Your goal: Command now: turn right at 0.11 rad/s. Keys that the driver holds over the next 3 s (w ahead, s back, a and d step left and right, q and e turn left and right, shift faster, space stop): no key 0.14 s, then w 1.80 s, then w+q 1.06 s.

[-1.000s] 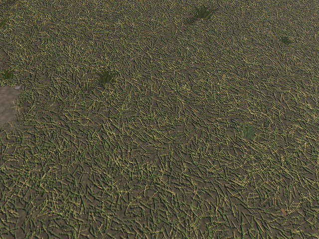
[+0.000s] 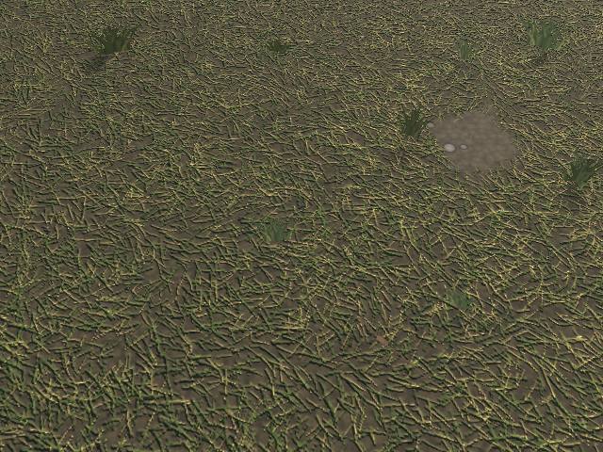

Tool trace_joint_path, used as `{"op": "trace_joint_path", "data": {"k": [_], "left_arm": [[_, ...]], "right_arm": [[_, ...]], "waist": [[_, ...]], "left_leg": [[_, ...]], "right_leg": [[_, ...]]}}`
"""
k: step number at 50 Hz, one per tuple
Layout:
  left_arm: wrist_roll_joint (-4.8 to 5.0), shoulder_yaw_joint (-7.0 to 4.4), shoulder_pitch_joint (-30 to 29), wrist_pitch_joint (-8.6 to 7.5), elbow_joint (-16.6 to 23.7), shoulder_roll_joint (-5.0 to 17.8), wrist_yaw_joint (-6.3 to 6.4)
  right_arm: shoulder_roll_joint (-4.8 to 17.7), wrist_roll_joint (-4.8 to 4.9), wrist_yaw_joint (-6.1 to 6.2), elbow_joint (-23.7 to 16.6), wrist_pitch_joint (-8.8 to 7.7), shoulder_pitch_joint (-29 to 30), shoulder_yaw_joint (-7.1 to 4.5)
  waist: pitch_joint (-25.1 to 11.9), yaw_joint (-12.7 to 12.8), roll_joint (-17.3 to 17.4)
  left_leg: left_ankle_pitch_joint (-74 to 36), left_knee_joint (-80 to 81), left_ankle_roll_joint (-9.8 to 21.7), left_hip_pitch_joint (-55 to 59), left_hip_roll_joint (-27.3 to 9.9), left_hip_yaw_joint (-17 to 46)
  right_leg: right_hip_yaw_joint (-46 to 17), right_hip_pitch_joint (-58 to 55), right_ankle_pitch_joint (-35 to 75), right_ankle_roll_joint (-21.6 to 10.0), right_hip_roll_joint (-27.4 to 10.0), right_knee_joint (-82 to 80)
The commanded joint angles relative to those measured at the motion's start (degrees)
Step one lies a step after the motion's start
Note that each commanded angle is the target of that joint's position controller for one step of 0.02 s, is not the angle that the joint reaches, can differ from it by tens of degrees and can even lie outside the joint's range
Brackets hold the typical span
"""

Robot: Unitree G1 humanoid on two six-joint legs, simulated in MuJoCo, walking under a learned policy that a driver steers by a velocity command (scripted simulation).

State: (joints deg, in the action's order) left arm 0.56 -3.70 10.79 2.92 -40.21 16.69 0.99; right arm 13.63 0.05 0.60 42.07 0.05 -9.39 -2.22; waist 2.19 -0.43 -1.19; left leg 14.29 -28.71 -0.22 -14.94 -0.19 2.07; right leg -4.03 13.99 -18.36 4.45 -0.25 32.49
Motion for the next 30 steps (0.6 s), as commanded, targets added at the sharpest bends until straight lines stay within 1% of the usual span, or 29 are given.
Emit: {"op": "trace_joint_path", "data": {"k": [1,2,3,4,5,7,8,9,10,11,12,13,14,15,16,17,18,19,20,21,22,23,24,25,26,27,28,29,30], "left_arm": [[-0.93,-1.34,1.49,-0.96,3.37,7.08,0.26],[-1.35,-2.07,0.86,-0.82,3.32,10.94,0.60],[-1.49,-1.24,-0.22,-1.00,2.81,6.92,0.01],[-1.72,-0.55,-1.17,-1.38,3.15,4.48,-0.45],[-1.98,-0.45,-0.82,-1.74,2.62,4.37,-0.46],[-1.67,-0.32,-0.23,-2.61,2.06,4.75,-0.38],[-1.51,-0.21,1.38,-2.76,1.41,4.65,-0.15],[-1.22,-0.39,2.54,-2.65,1.02,5.27,0.05],[-0.91,-0.94,4.08,-2.44,0.87,7.11,0.18],[-0.74,-1.30,5.76,-2.40,0.76,8.72,0.29],[-0.58,-1.48,6.96,-2.67,0.58,9.55,0.44],[-0.50,-1.45,7.71,-3.21,0.25,9.51,0.63],[-0.41,-1.40,8.07,-3.83,0.00,9.08,0.74],[-0.02,-1.30,7.84,-4.24,0.01,8.53,0.71],[0.45,-1.25,6.87,-4.42,0.23,8.22,0.61],[0.80,-1.27,5.37,-4.45,0.53,8.30,0.42],[1.10,-1.33,3.33,-4.32,0.96,8.57,0.17],[1.15,-1.30,2.10,-4.10,1.17,8.42,-0.05],[0.70,-0.97,2.38,-4.06,1.15,7.09,-0.20],[0.19,-0.18,1.96,-4.33,1.45,4.59,-0.37],[-0.68,1.14,0.97,-4.95,3.28,0.08,-0.46],[0.88,0.22,1.44,-6.05,5.58,2.84,0.01],[2.02,-0.76,2.13,-6.87,4.79,6.18,-0.01],[2.13,-0.93,1.62,-7.34,4.03,6.78,-0.41],[1.47,-0.89,1.48,-7.65,3.19,5.84,-0.58],[0.77,-1.07,0.86,-7.75,3.01,5.60,-0.83],[0.44,-1.07,0.91,-7.69,2.70,5.01,-1.25],[0.32,-0.95,0.92,-7.59,2.56,4.27,-1.61],[0.10,-0.86,0.31,-7.46,2.78,3.76,-1.80]], "right_arm": [[8.32,-0.15,-0.28,-2.11,-1.41,-2.14,-1.51],[7.00,-1.42,-0.81,-2.42,-2.36,-3.89,-1.08],[5.93,-1.85,-0.79,-2.11,-2.60,-1.97,-0.62],[7.30,-1.73,-0.73,-1.95,-2.46,0.75,-0.84],[7.40,-1.39,-0.52,-1.71,-2.25,1.72,-0.97],[7.39,-0.98,0.01,-1.26,-1.58,1.04,-1.02],[6.98,-0.91,0.20,-0.71,-1.41,0.23,-0.93],[6.59,-0.60,0.35,-0.30,-1.31,0.17,-0.90],[6.46,-0.15,0.44,-0.35,-1.42,0.67,-0.98],[6.59,0.41,0.42,-0.98,-1.79,2.00,-1.12],[6.90,1.06,0.30,-1.86,-2.43,3.72,-1.30],[7.22,1.53,0.05,-2.55,-3.16,4.70,-1.55],[7.49,1.84,-0.36,-2.87,-3.85,4.86,-1.75],[7.51,2.01,-0.89,-2.93,-4.48,4.66,-1.77],[7.24,1.97,-1.44,-2.70,-5.03,4.31,-1.63],[6.82,1.77,-1.93,-2.02,-5.44,3.42,-1.46],[6.50,1.54,-2.29,-0.68,-5.70,0.83,-1.46],[6.54,1.26,-2.53,1.42,-5.79,-3.53,-1.73],[7.18,1.01,-2.52,3.57,-5.57,-8.24,-2.22],[8.44,1.14,-2.25,4.80,-5.41,-13.28,-2.73],[13.68,0.82,-1.65,4.93,-5.48,-19.03,-3.69],[17.27,0.18,-2.29,4.69,-5.88,-20.33,-4.29],[13.81,0.29,-2.25,3.48,-6.28,-15.42,-3.16],[11.36,0.30,-1.99,2.72,-6.42,-12.77,-2.47],[11.00,-0.13,-1.92,2.24,-6.41,-11.09,-2.20],[10.40,-0.27,-1.86,2.11,-6.28,-10.32,-1.87],[9.68,-0.38,-1.72,2.08,-6.08,-10.47,-1.54],[9.40,-0.24,-1.62,2.28,-6.03,-11.22,-1.40],[9.41,0.03,-1.50,2.59,-5.96,-12.12,-1.34]], "waist": [[-6.92,-0.11,6.64],[-7.63,-3.14,-2.68],[-7.86,-2.13,-6.08],[-5.38,-0.80,-4.22],[-4.34,-0.31,-3.43],[-2.18,-0.42,-3.92],[-3.07,-0.24,-4.31],[-2.36,0.40,-5.22],[-0.50,1.51,-7.24],[2.33,2.71,-9.34],[5.33,3.65,-10.56],[7.06,3.89,-11.17],[7.25,3.88,-11.49],[6.56,3.60,-10.31],[5.61,3.15,-8.66],[4.23,2.39,-7.36],[2.37,0.63,-6.44],[0.25,-1.62,-5.80],[-1.52,-3.38,-4.66],[-2.89,-5.49,-1.77],[-4.63,-6.89,12.24],[-4.65,-6.15,19.55],[0.31,-4.07,12.32],[3.32,-3.20,9.47],[3.34,-2.46,6.92],[3.49,-2.03,6.20],[2.70,-1.79,6.56],[2.00,-1.80,6.86],[1.54,-1.94,6.36]], "left_leg": [[-15.47,4.17,5.09,0.52,-8.36,8.14],[-8.28,2.35,1.69,-1.45,-3.67,2.99],[-2.64,3.01,-0.97,3.42,-2.24,0.67],[-3.52,2.28,-2.11,3.77,-1.89,0.42],[-4.60,1.70,-2.05,3.74,-1.82,0.21],[-6.73,1.58,-1.68,3.31,-2.10,0.64],[-3.02,0.83,-1.60,3.41,-1.20,-0.47],[2.69,-1.64,-1.56,1.54,0.47,-2.45],[7.94,-5.77,-1.48,-2.65,2.04,-4.65],[10.66,-9.86,-1.09,-7.98,2.42,-5.49],[11.96,-13.49,-0.12,-11.51,1.44,-4.39],[13.88,-17.20,1.07,-15.19,-0.27,-2.31],[16.12,-19.84,2.22,-18.83,-1.89,-0.77],[17.01,-19.15,3.26,-20.53,-3.05,-0.17],[16.05,-15.66,3.98,-19.20,-3.47,-0.54],[12.89,-11.18,4.26,-14.47,-2.83,-1.88],[6.46,-5.98,4.14,-6.38,-1.37,-3.78],[-1.88,-1.42,3.47,3.16,0.72,-5.97],[-4.07,-0.67,2.57,10.98,2.38,-6.76],[-1.84,0.90,3.21,17.65,-0.29,-2.65],[5.86,10.00,8.00,23.69,-13.17,17.42],[17.87,18.32,16.08,23.81,-22.09,39.19],[24.39,19.25,16.59,20.93,-22.53,38.17],[22.53,19.02,14.67,18.84,-19.90,31.53],[16.81,19.30,13.02,17.74,-17.39,26.28],[9.55,19.56,11.91,17.07,-15.56,21.76],[3.62,20.03,10.95,16.03,-13.57,17.57],[-2.48,20.28,10.85,15.98,-12.56,14.60],[-8.14,20.35,11.07,16.41,-12.00,12.17]], "right_leg": [[-2.39,-11.63,18.26,-3.55,-3.02,-12.58],[-6.25,-11.51,23.85,-6.83,-7.08,-8.16],[-6.32,-4.97,14.64,-9.28,-7.02,-8.73],[-5.78,-2.86,9.15,-8.78,-5.43,-9.70],[-5.16,-1.83,7.40,-7.72,-4.52,-10.00],[-4.93,-0.35,8.75,-6.78,-4.04,-9.99],[-4.74,-0.69,3.68,-6.93,-3.62,-10.56],[-5.95,-0.54,-5.16,-7.98,-3.86,-11.82],[-9.81,-0.39,-16.40,-10.08,-5.90,-14.61],[-15.82,-0.35,-25.19,-12.86,-9.68,-18.45],[-21.36,0.70,-28.47,-15.40,-13.02,-21.34],[-24.96,0.13,-27.28,-17.15,-15.48,-22.78],[-26.40,-2.51,-24.23,-18.14,-17.06,-22.94],[-25.71,-5.15,-21.12,-18.14,-17.39,-22.57],[-23.10,-6.34,-17.51,-17.35,-16.47,-22.07],[-19.28,-5.23,-12.97,-16.30,-14.60,-21.26],[-14.94,-1.91,-8.54,-15.15,-12.19,-20.02],[-11.47,2.07,-6.01,-14.09,-10.16,-17.69],[-8.95,5.77,-4.72,-12.96,-8.22,-14.13],[-5.77,10.18,-3.32,-10.81,-5.66,-6.72],[1.60,18.97,-6.56,-6.04,0.85,13.84],[-0.21,28.42,-15.79,-4.93,3.99,27.04],[-3.13,33.16,-12.38,-5.88,-0.32,33.19],[-2.39,34.67,-6.20,-6.93,-2.61,33.83],[-1.43,34.14,-1.30,-7.37,-4.09,32.76],[-1.07,33.35,2.34,-7.30,-5.30,30.67],[-0.34,31.11,5.15,-7.03,-5.91,29.23],[0.79,30.37,7.38,-6.48,-5.79,28.08],[1.70,30.56,9.07,-5.73,-5.67,26.47]]}}
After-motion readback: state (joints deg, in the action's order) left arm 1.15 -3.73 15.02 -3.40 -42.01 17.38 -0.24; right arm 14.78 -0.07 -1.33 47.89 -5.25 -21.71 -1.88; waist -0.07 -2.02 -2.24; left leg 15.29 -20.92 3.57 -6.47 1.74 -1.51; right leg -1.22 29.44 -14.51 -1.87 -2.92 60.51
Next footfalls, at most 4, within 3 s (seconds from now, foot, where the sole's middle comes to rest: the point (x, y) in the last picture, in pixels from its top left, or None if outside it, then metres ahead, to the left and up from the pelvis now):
0.02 right None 0.02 -0.14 -0.77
0.42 left None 0.10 0.11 -0.77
0.92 right None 0.46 -0.10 -0.77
1.44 left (247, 337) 0.75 0.14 -0.77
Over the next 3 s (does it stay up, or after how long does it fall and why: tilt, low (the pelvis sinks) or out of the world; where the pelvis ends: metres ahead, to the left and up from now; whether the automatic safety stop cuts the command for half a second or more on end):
stays up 1.42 0.12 0.00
